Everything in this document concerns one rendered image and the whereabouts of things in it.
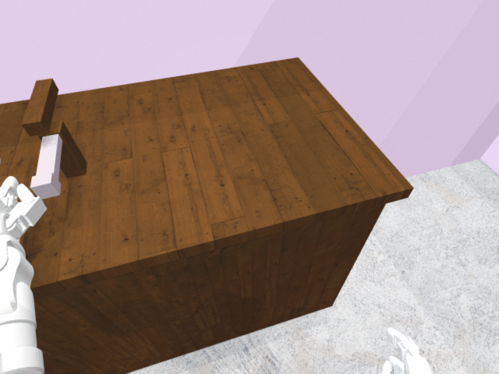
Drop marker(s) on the robot right hand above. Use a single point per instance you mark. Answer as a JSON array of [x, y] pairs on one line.
[[409, 353]]

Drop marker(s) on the left robot forearm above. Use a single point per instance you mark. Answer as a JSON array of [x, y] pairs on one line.
[[18, 342]]

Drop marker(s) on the tap lever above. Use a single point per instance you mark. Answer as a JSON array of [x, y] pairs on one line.
[[45, 184]]

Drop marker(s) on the counter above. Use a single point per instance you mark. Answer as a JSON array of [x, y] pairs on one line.
[[193, 210]]

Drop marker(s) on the robot left hand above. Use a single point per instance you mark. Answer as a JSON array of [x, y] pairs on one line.
[[16, 217]]

